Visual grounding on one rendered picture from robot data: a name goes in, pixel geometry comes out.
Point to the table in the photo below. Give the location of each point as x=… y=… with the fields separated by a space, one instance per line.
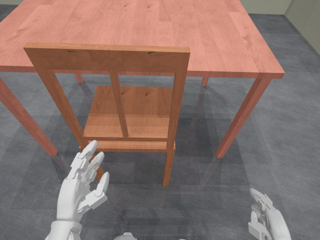
x=222 y=38

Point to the left robot hand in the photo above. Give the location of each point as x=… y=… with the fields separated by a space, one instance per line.
x=76 y=186

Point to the right robot hand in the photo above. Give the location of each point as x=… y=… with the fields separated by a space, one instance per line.
x=272 y=225

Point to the left robot shin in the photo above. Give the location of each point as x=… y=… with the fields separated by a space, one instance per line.
x=128 y=233

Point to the left robot forearm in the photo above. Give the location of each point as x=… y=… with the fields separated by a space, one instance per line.
x=64 y=229

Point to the chair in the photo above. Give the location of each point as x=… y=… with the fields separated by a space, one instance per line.
x=121 y=118

